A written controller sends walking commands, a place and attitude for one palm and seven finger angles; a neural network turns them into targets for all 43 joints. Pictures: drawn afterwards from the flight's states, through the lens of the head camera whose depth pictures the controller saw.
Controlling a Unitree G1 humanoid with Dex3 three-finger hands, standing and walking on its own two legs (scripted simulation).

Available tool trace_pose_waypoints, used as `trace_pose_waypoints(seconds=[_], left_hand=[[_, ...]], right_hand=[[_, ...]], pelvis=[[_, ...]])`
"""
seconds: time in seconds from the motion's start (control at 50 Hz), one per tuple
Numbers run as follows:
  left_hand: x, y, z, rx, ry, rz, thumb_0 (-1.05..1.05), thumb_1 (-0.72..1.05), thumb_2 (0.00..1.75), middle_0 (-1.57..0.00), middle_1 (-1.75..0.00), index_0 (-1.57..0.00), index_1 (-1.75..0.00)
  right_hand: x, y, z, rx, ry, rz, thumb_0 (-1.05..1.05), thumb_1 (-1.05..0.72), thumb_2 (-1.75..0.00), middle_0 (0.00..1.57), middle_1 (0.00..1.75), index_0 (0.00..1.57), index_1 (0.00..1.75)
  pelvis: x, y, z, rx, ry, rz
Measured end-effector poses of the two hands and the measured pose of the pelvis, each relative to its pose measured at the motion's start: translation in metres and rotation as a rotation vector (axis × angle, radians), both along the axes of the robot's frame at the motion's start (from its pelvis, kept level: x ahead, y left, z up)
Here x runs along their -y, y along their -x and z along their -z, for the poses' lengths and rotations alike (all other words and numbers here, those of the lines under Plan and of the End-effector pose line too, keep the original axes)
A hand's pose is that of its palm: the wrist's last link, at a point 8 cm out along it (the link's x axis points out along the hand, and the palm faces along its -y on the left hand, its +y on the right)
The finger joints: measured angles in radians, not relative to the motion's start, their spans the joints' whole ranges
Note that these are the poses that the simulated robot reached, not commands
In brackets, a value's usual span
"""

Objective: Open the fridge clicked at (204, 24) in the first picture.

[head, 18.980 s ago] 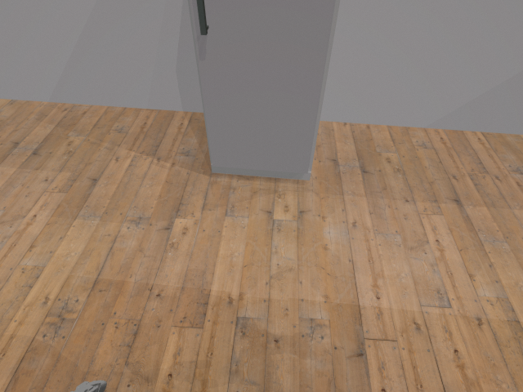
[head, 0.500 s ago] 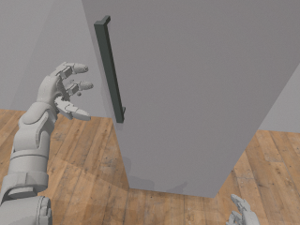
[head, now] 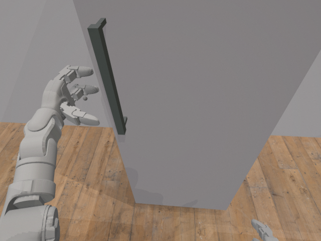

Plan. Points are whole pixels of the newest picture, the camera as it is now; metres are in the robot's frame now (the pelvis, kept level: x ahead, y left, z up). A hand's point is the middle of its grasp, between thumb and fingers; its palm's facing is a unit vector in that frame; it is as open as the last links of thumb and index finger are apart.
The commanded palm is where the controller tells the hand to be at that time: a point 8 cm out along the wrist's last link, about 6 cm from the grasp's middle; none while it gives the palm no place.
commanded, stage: move the hooked fingers beside the handle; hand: left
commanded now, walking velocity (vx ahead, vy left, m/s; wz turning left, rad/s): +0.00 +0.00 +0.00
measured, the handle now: (113, 86) +0.44 +0.13 +0.19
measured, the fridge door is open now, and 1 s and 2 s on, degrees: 0 0 0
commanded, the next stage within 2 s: feel for the door with the fingertips in 0.58 s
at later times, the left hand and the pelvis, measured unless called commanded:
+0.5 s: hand (83, 101) +0.37 +0.19 +0.19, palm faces -0.04 -1.00 -0.02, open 14.0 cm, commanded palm +0.35 +0.24 +0.19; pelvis +0.00 +0.00 +0.00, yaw +1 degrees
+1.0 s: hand (97, 101) +0.38 +0.16 +0.19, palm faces -0.07 -1.00 -0.01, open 14.0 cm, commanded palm +0.35 +0.21 +0.19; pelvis -0.01 +0.01 +0.00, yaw +1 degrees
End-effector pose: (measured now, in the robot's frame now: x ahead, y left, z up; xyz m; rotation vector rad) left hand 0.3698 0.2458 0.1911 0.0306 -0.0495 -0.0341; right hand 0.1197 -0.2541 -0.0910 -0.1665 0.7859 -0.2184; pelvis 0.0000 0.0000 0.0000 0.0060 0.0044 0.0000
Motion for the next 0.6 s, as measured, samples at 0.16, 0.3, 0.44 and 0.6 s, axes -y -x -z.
trace_pose_waypoints(seconds=[0.16,0.3,0.44,0.6], left_hand=[[0.0,0.009,0.002,-0.009,0.006,-0.007,-0.02,-0.5,0.3,-0.3,-1.2,-0.3,-1.2],[-0.005,0.013,0.0,-0.011,0.0,-0.02,-0.02,-0.51,0.3,-0.3,-1.2,-0.3,-1.2],[0.0,0.014,-0.006,0.011,0.005,0.002,-0.02,-0.51,0.3,-0.3,-1.2,-0.3,-1.2],[-0.002,0.014,0.003,-0.018,0.006,-0.015,-0.02,-0.51,0.3,-0.3,-1.2,-0.3,-1.2]], right_hand=[[-0.004,-0.015,-0.004,0.037,-0.01,-0.02,0.01,-0.91,-0.9,0.2,0.3,0.2,0.3],[-0.007,-0.026,-0.009,0.063,-0.008,-0.042,0.01,-0.91,-0.9,0.2,0.3,0.2,0.3],[-0.009,-0.027,-0.009,0.068,-0.012,-0.05,0.01,-0.91,-0.9,0.2,0.3,0.2,0.3],[-0.008,-0.018,-0.008,0.051,-0.01,-0.038,0.01,-0.91,-0.9,0.2,0.3,0.2,0.3]], pelvis=[[0.002,0.0,0.0,0.006,-0.001,-0.002],[0.003,0.003,0.0,0.012,0.001,-0.012],[0.002,0.004,0.0,0.013,0.0,-0.014],[0.002,0.006,0.0,0.013,0.001,-0.01]])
